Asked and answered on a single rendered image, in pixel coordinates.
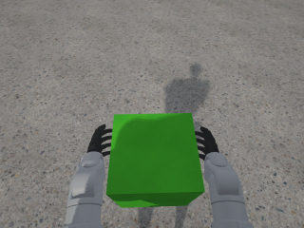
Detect robot left forearm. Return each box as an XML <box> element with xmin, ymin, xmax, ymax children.
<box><xmin>62</xmin><ymin>151</ymin><xmax>105</xmax><ymax>228</ymax></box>

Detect left robot hand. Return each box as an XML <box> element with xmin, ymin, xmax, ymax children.
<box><xmin>86</xmin><ymin>124</ymin><xmax>113</xmax><ymax>157</ymax></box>

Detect right robot hand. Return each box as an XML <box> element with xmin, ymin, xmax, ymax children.
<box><xmin>195</xmin><ymin>126</ymin><xmax>219</xmax><ymax>161</ymax></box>

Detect robot right forearm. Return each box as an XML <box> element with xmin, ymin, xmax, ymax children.
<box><xmin>203</xmin><ymin>152</ymin><xmax>254</xmax><ymax>228</ymax></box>

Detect carton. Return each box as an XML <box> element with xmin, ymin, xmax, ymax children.
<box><xmin>106</xmin><ymin>113</ymin><xmax>205</xmax><ymax>208</ymax></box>

